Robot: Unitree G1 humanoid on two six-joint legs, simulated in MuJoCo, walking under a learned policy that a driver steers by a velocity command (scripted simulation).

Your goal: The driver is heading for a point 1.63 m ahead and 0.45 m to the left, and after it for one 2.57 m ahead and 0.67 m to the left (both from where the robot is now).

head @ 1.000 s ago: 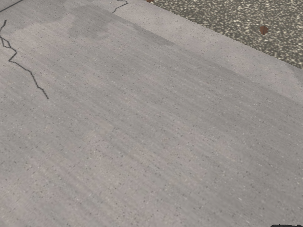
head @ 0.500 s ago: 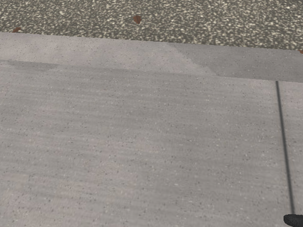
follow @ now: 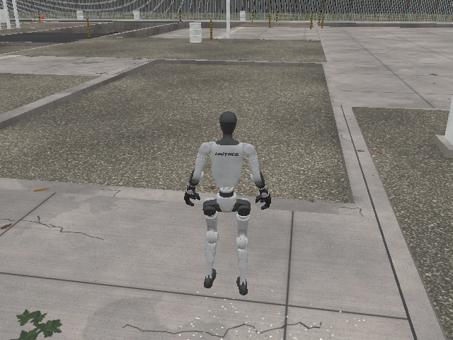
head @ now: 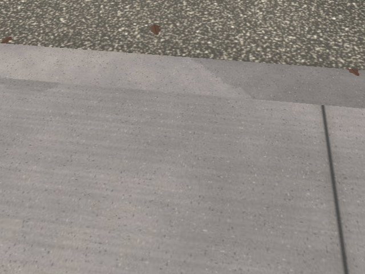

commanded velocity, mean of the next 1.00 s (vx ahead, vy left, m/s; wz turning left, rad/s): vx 0.16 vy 0.00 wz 0.57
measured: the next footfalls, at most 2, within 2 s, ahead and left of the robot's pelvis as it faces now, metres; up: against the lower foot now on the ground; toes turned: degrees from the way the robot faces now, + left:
left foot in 0.34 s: +0.04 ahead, +0.16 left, +0.00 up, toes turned +22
right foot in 0.82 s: +0.15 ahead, -0.02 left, +0.00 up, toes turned +42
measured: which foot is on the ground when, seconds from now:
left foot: up 0.00-0.32, down 0.34-0.82, up 0.84-1.00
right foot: down 0.00-0.34, up 0.36-0.80, down 0.82-1.00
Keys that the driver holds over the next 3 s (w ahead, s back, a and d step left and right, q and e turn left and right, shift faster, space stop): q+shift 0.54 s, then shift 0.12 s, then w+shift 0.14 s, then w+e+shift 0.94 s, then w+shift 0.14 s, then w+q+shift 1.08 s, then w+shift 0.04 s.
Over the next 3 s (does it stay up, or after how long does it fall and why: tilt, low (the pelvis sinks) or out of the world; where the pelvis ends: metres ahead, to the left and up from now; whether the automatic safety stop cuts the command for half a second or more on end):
stays up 1.81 0.38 -0.13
